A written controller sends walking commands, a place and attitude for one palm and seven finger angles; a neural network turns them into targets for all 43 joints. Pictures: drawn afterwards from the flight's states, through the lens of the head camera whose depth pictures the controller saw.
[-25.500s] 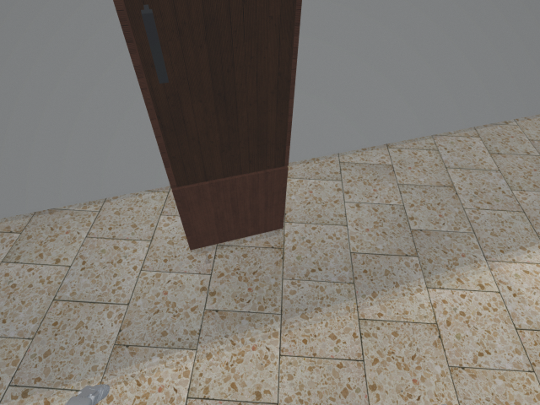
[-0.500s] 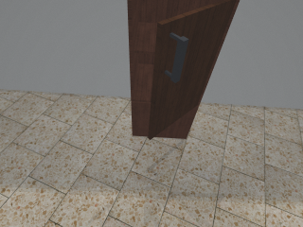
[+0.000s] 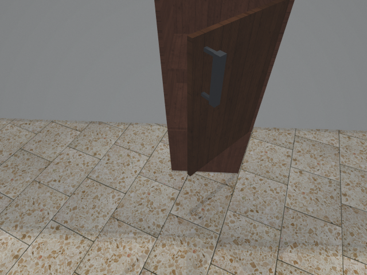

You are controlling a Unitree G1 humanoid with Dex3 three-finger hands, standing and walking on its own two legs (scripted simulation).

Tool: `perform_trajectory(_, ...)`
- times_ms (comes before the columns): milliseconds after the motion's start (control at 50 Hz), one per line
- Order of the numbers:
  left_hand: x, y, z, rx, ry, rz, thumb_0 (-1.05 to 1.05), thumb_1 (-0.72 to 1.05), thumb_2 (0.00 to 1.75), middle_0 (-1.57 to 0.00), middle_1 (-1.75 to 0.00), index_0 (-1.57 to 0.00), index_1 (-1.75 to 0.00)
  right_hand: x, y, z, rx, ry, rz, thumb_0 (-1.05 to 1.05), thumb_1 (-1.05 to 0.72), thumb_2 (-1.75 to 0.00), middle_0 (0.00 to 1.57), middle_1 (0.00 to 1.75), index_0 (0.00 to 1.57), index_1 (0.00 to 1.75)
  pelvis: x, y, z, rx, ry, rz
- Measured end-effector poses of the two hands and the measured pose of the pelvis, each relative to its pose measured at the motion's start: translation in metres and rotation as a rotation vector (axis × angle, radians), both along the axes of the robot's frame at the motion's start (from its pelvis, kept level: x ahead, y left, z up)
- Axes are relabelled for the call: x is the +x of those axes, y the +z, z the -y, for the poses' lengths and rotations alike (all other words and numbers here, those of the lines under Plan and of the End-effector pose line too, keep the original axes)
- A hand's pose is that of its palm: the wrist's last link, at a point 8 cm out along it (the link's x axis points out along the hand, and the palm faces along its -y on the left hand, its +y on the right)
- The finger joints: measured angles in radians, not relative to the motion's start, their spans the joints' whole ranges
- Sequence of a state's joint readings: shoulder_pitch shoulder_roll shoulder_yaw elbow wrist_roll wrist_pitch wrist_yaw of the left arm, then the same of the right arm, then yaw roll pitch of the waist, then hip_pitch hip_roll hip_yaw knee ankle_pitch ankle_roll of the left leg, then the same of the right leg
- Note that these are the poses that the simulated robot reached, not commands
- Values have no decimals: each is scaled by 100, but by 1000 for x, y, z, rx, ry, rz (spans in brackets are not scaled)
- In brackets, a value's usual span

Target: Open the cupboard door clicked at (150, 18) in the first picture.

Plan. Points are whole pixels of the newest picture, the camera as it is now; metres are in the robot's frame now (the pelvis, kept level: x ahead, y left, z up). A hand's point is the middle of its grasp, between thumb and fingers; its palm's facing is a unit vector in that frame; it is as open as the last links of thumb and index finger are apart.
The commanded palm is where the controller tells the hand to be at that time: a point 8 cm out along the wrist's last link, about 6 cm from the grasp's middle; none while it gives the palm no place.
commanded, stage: let the arm hang, fingers relaxed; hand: left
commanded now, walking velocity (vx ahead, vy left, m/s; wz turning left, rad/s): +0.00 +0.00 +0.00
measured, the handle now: (211, 77) +0.56 -0.04 +0.14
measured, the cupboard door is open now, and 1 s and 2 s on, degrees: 44 44 44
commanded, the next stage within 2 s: look to check the result in 0.28 s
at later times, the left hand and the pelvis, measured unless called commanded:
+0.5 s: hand out of the picture +0.00 +0.15 -0.17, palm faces +0.08 -0.98 -0.19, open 7.4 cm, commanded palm none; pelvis +0.03 -0.01 +0.00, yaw +1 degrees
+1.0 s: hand out of the picture +0.04 +0.14 -0.17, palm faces +0.08 -0.98 -0.19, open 7.4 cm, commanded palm none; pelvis +0.05 -0.02 +0.00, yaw +0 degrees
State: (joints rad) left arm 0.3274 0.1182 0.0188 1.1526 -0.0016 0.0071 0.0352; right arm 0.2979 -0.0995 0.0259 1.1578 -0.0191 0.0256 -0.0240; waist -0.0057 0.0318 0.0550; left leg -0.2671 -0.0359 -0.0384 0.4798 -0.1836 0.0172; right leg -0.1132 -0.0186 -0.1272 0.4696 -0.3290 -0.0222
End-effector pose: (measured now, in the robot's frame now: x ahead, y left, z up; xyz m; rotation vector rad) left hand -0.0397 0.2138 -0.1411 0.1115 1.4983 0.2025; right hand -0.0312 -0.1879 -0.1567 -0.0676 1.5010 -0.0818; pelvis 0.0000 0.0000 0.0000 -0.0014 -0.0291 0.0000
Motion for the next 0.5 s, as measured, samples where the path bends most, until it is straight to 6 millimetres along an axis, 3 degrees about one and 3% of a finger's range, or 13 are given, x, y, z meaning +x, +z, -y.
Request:
perform_trajectory(100, 31, -4, 12, -29, -5, 74, 0, 91, 90, -20, -29, -19, -30, 11, 3, 9, -27, 4, 14, 0, -91, -90, 20, 30, 20, 30, 7, 0, 2, 3, 4, -2)
perform_trajectory(160, 38, -6, 13, -26, -11, 74, 2, 93, 90, -20, -29, -20, -30, 19, 5, 16, -46, 2, 26, 1, -91, -90, 20, 30, 20, 30, 11, 1, 4, 4, 4, -3)
perform_trajectory(500, 37, -1, 14, -7, 14, 15, 1, 91, 90, -20, -29, -19, -30, 58, 7, 40, -85, 31, 47, 1, -92, -90, 20, 30, 19, 30, 31, 2, 11, 11, 9, -17)
